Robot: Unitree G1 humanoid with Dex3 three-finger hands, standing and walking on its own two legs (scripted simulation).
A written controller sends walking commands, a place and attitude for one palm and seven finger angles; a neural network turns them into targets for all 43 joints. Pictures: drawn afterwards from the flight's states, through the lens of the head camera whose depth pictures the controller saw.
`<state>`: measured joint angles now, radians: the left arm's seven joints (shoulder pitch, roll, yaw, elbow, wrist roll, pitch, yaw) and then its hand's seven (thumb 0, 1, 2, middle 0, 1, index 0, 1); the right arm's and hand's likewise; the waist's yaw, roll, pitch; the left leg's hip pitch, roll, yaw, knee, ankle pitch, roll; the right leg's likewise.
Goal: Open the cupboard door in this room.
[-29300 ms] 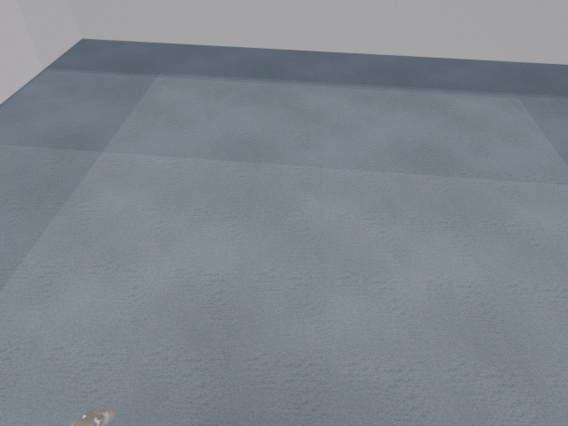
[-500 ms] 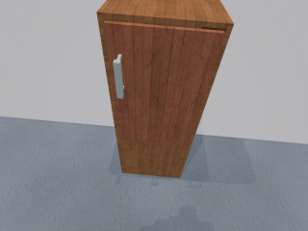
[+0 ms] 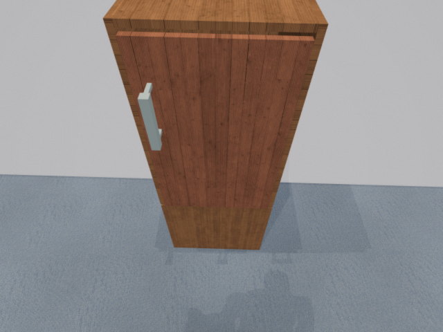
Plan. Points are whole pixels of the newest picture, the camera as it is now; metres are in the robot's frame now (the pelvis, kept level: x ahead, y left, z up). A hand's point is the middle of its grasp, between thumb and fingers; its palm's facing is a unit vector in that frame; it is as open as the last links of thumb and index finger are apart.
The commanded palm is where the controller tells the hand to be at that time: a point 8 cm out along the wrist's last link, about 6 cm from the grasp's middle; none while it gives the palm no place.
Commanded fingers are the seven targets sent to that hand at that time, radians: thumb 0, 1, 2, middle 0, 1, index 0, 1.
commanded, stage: come to a stop and stand still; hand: left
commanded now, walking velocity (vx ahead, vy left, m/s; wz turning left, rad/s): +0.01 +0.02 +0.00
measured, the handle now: (152, 118) +0.53 +0.17 +0.08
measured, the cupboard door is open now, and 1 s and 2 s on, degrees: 0 0 0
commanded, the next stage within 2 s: look again from close up in 1.02 s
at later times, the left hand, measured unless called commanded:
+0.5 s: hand out of the picture -0.02 +0.18 -0.16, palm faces +0.04 -0.97 -0.24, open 7.4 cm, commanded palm none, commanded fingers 0.00 0.90 0.90 -0.20 -0.30 -0.20 -0.30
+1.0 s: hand out of the picture +0.01 +0.16 -0.16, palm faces +0.03 -0.98 -0.21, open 7.3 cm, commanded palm none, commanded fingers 0.00 0.90 0.90 -0.20 -0.30 -0.20 -0.30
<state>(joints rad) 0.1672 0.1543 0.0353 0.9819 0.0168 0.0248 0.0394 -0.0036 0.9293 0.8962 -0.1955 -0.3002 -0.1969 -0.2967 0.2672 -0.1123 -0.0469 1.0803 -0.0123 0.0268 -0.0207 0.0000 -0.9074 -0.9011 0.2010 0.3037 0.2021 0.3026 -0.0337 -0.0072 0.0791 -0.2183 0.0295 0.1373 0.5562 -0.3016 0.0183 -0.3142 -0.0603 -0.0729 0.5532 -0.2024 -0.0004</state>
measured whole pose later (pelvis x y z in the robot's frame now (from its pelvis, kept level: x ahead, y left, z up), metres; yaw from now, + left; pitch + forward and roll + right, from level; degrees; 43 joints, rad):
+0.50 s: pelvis -0.01 +0.00 +0.00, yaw +1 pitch -2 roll +1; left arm 0.36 0.16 0.00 1.04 0.02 0.01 0.02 0.00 0.91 0.90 -0.19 -0.30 -0.20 -0.30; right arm 0.28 -0.19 -0.01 0.97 -0.02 0.01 0.00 0.00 -0.91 -0.90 0.20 0.30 0.20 0.30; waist 0.01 0.02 0.00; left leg -0.22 0.01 0.13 0.50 -0.26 0.02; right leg -0.32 -0.06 -0.06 0.52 -0.18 0.00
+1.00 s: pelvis +0.00 -0.02 +0.01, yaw +1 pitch -2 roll +1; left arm 0.27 0.16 0.00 1.10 0.01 -0.01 0.03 0.01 0.93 0.90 -0.20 -0.30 -0.20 -0.30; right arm 0.35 -0.13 0.01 1.13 -0.02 -0.01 -0.01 0.00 -0.91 -0.90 0.20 0.30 0.20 0.30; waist -0.01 0.00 0.03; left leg -0.16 0.04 0.11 0.43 -0.23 -0.01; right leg -0.26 -0.03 -0.09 0.45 -0.16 -0.03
